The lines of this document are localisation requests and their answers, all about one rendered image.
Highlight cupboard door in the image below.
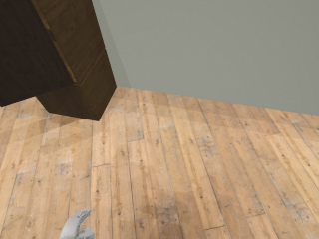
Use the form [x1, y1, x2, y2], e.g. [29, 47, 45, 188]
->
[0, 0, 74, 107]

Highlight left robot hand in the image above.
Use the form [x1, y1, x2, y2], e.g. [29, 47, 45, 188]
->
[59, 208, 95, 239]

